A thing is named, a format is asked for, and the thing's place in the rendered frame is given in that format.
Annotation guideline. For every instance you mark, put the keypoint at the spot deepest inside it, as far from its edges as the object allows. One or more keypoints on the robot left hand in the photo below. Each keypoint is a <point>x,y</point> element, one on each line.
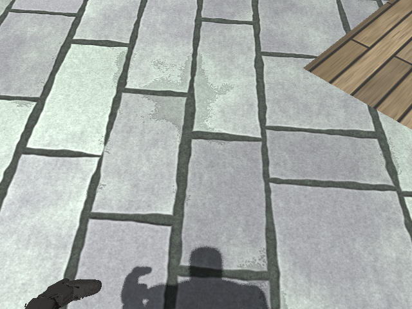
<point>63,292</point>

